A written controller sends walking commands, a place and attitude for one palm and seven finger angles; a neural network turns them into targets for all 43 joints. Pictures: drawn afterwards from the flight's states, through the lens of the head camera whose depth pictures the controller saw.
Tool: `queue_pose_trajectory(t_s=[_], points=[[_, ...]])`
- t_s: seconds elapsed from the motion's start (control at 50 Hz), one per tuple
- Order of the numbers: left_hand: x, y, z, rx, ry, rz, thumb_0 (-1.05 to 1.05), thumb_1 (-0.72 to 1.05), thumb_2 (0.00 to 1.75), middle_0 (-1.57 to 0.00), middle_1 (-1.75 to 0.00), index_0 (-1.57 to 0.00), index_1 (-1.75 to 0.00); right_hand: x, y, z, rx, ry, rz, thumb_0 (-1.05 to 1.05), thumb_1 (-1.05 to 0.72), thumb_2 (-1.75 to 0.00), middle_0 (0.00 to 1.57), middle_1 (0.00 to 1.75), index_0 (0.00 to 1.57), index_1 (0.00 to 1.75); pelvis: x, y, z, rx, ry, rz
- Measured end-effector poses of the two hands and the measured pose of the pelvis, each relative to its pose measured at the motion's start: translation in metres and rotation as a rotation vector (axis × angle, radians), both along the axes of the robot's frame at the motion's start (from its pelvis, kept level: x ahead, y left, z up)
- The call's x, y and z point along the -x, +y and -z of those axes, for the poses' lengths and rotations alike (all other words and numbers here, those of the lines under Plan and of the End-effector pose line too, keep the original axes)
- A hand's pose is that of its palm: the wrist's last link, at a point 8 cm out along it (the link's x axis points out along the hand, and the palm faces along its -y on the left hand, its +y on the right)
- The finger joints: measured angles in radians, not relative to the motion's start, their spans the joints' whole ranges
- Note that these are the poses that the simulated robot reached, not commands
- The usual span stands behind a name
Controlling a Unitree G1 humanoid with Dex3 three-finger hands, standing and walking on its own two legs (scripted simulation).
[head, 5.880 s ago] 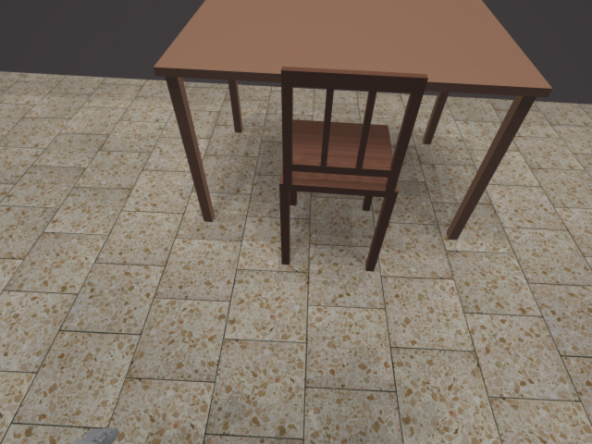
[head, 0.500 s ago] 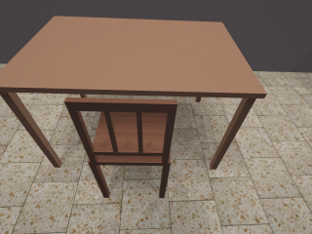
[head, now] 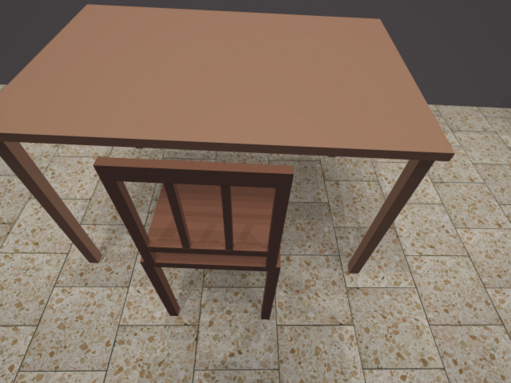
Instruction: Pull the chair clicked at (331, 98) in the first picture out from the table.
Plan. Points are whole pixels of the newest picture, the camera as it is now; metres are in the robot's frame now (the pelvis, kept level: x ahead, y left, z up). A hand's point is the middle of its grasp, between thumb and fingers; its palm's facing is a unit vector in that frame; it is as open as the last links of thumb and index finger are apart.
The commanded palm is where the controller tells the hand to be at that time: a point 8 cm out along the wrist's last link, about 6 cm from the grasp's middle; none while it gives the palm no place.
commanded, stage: come to a stop and stand still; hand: left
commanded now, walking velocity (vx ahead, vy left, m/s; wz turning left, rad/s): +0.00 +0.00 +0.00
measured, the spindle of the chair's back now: (179, 216) +0.45 +0.20 -0.10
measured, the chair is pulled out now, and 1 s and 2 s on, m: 0.00 0.00 0.00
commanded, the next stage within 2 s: look again from close up in 0.76 s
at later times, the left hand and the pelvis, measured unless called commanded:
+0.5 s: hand out of the picture +0.01 +0.21 -0.17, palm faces +0.00 -0.97 -0.22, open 7.4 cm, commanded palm none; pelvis -0.07 +0.02 +0.00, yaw +0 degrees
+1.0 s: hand out of the picture -0.11 +0.19 -0.18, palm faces +0.01 -0.98 -0.18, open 7.4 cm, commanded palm none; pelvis -0.08 +0.03 +0.00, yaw -1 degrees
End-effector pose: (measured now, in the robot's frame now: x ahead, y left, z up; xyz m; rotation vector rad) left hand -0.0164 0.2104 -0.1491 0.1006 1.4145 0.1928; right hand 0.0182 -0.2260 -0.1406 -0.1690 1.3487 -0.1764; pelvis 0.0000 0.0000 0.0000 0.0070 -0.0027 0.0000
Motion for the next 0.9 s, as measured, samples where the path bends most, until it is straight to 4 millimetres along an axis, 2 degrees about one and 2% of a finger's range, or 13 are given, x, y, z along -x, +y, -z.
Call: queue_pose_trajectory(t_s=[0.22, 0.3, 0.4, 0.5, 0.7, 0.8, 0.9], points=[[-0.034, 0.052, -0.018, -0.127, -0.206, 0.095, 0.01, 0.92, 0.9, -0.2, -0.3, -0.2, -0.3, -0.024, -0.019, -0.011, 0.027, -0.2, -0.017, 0.01, -0.91, -0.9, 0.2, 0.3, 0.2, 0.3, 0.035, 0.002, 0.004, 0.019, -0.018, -0.001], [-0.042, 0.059, -0.02, -0.122, -0.258, 0.113, 0.01, 0.91, 0.9, -0.2, -0.3, -0.2, -0.3, -0.018, -0.015, -0.017, 0.036, -0.228, -0.033, 0.0, -0.91, -0.9, 0.2, 0.3, 0.19, 0.3, 0.047, 0.008, 0.004, 0.022, -0.026, -0.001], [-0.039, 0.057, -0.019, -0.088, -0.282, 0.127, 0.01, 0.91, 0.9, -0.2, -0.3, -0.2, -0.3, 0.002, -0.002, -0.018, 0.025, -0.206, -0.044, 0.0, -0.91, -0.9, 0.2, 0.3, 0.19, 0.3, 0.058, 0.016, 0.002, 0.024, -0.029, 0.002], [-0.017, 0.05, -0.013, -0.048, -0.241, 0.128, 0.0, 0.91, 0.9, -0.2, -0.3, -0.2, -0.3, 0.031, 0.013, -0.014, -0.002, -0.147, -0.03, 0.0, -0.91, -0.9, 0.2, 0.3, 0.2, 0.3, 0.066, 0.022, 0.0, 0.021, -0.029, 0.005], [0.054, 0.041, -0.001, 0.002, -0.05, 0.094, 0.0, 0.91, 0.9, -0.2, -0.3, -0.2, -0.3, 0.087, 0.026, -0.007, -0.018, -0.002, 0.029, 0.0, -0.92, -0.9, 0.2, 0.3, 0.2, 0.3, 0.074, 0.029, -0.002, 0.016, -0.025, 0.013], [0.081, 0.038, -0.001, 0.008, 0.025, 0.074, 0.01, 0.91, 0.9, -0.2, -0.3, -0.2, -0.3, 0.104, 0.033, -0.004, -0.033, 0.046, 0.047, 0.0, -0.91, -0.9, 0.2, 0.3, 0.2, 0.3, 0.075, 0.029, -0.002, 0.014, -0.027, 0.016], [0.094, 0.034, -0.003, 0.008, 0.056, 0.061, 0.01, 0.91, 0.9, -0.2, -0.3, -0.2, -0.3, 0.109, 0.039, -0.001, -0.054, 0.06, 0.056, 0.0, -0.91, -0.9, 0.2, 0.3, 0.2, 0.3, 0.076, 0.028, -0.003, 0.013, -0.03, 0.019]])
